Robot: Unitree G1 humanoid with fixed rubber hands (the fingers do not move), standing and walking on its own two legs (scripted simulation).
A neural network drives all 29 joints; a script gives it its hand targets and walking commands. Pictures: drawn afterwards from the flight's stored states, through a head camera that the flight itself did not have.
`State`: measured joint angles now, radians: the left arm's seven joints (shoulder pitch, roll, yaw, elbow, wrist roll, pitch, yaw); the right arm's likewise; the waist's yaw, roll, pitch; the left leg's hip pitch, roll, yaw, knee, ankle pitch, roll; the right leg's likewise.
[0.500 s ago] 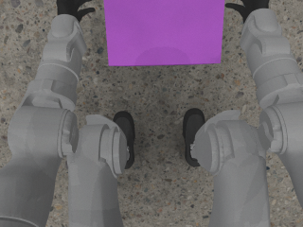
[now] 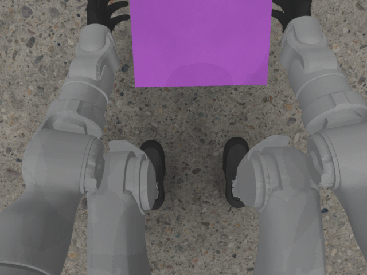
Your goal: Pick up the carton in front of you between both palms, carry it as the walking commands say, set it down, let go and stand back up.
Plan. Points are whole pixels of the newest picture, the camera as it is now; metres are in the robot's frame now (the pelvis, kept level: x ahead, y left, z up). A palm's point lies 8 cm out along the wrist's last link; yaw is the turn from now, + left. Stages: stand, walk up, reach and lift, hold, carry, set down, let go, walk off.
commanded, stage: reach and lift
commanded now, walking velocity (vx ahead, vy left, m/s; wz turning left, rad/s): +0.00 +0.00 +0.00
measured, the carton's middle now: (197, 35) +0.51 -0.01 -0.25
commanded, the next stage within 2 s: none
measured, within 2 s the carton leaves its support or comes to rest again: leaves its support in 0.38 s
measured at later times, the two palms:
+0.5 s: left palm (98, 14) +0.52 +0.14 -0.13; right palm (302, 6) +0.51 -0.16 -0.13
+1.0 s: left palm out of the picture +0.49 +0.13 +0.07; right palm out of the picture +0.47 -0.18 +0.07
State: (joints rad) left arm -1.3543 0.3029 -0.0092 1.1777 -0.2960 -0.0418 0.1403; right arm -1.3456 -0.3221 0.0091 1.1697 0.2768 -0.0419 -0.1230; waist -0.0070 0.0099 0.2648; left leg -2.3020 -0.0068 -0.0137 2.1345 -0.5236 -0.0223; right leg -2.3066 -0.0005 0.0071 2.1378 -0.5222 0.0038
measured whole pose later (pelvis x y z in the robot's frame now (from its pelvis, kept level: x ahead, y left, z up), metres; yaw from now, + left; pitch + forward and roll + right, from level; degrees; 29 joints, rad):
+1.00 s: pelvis +0.01 +0.01 +0.12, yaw -3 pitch +41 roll +1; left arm -0.93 -0.04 0.44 0.68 0.18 0.33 0.08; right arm -0.93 -0.01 -0.43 0.70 -0.17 0.33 -0.06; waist -0.01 0.01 -0.20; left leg -1.96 -0.07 -0.04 1.75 -0.51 -0.03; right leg -1.98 0.06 0.05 1.74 -0.49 0.03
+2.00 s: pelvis +0.10 +0.00 +0.38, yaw -3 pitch +6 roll +0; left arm -0.28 -0.15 0.28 0.45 0.21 0.45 0.03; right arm -0.28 0.15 -0.29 0.45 -0.20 0.46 -0.04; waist 0.00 0.01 -0.12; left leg -0.44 -0.03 -0.07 0.65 -0.31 0.00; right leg -0.45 0.03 0.07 0.64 -0.29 0.01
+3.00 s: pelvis +0.11 +0.00 +0.40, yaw -3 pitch -5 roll +0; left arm -0.26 -0.15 0.23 0.29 0.28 0.67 -0.01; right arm -0.26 0.15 -0.23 0.29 -0.28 0.67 0.00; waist 0.00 0.00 0.01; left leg -0.07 -0.02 -0.08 0.38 -0.21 0.00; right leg -0.08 0.02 0.07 0.37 -0.19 0.00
